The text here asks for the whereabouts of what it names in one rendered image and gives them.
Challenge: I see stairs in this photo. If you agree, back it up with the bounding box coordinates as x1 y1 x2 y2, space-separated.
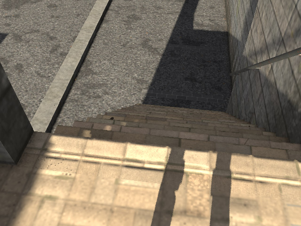
55 104 301 161

